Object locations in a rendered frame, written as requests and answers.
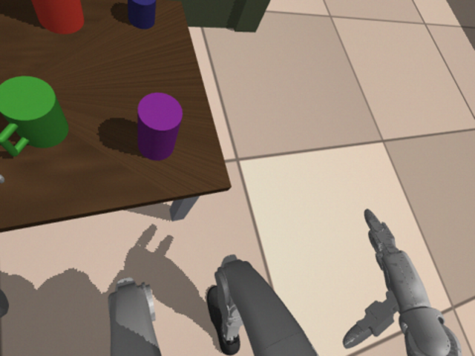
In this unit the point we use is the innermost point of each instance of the right robot hand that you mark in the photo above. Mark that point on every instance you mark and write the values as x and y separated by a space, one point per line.
405 287

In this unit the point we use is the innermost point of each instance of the right robot foot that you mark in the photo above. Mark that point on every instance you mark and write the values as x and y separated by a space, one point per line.
227 347

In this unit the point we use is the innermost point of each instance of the right robot arm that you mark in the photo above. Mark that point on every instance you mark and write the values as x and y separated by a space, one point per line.
426 335

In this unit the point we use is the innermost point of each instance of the sofa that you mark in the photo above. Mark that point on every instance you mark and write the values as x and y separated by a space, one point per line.
242 15

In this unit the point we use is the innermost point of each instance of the coffee table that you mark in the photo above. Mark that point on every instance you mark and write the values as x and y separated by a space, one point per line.
99 75

